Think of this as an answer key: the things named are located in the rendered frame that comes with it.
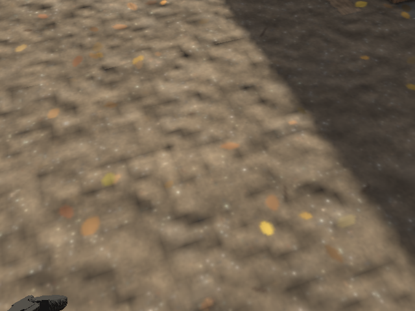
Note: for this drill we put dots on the robot left hand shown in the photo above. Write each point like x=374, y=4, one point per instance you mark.
x=42, y=303

